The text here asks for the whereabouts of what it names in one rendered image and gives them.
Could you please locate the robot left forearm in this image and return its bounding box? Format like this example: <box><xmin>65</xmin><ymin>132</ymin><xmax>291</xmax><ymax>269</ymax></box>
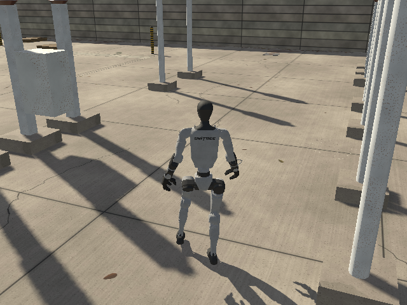
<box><xmin>164</xmin><ymin>153</ymin><xmax>178</xmax><ymax>179</ymax></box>

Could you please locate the robot left upper arm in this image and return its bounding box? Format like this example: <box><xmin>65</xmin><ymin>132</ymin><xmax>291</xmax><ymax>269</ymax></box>
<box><xmin>173</xmin><ymin>128</ymin><xmax>191</xmax><ymax>163</ymax></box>

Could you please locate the robot right upper arm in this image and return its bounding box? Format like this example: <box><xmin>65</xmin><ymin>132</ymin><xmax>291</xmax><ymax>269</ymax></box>
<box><xmin>217</xmin><ymin>128</ymin><xmax>235</xmax><ymax>162</ymax></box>

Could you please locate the robot left hand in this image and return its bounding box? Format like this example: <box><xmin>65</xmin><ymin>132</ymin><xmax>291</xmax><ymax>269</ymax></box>
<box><xmin>162</xmin><ymin>176</ymin><xmax>176</xmax><ymax>191</ymax></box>

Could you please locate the robot right forearm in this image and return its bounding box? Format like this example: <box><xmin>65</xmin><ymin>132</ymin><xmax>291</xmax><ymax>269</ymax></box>
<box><xmin>229</xmin><ymin>152</ymin><xmax>238</xmax><ymax>172</ymax></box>

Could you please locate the robot torso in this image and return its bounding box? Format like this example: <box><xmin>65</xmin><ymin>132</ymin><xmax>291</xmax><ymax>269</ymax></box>
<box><xmin>190</xmin><ymin>125</ymin><xmax>219</xmax><ymax>191</ymax></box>

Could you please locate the robot right hand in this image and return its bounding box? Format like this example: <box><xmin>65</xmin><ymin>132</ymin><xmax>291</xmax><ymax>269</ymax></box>
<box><xmin>224</xmin><ymin>169</ymin><xmax>239</xmax><ymax>180</ymax></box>

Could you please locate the right robot foot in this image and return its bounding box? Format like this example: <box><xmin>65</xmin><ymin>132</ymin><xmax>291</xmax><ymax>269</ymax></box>
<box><xmin>207</xmin><ymin>248</ymin><xmax>217</xmax><ymax>265</ymax></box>

